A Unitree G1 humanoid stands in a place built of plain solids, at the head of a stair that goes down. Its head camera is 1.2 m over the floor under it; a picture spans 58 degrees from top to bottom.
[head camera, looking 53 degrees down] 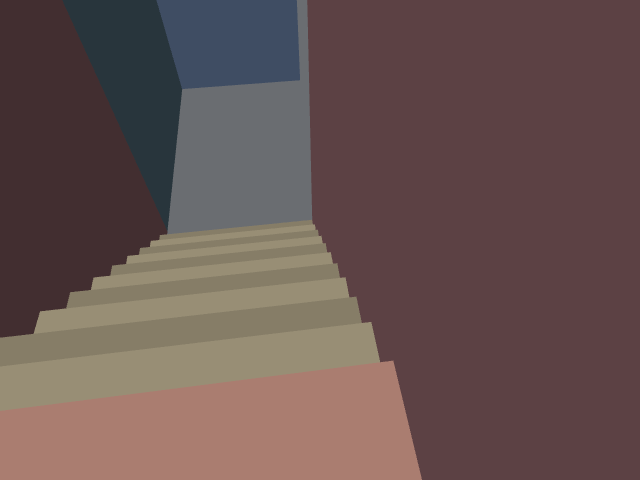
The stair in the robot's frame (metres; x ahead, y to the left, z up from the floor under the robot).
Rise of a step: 0.20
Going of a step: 0.22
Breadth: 1.43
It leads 7 degrees to the left of straight ahead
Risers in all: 11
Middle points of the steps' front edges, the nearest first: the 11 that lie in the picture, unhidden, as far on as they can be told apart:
0.38 0.50 0.00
0.60 0.53 -0.20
0.82 0.56 -0.40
1.04 0.59 -0.60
1.25 0.61 -0.80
1.47 0.64 -1.00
1.69 0.67 -1.20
1.91 0.70 -1.40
2.13 0.73 -1.60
2.34 0.76 -1.80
2.56 0.79 -2.00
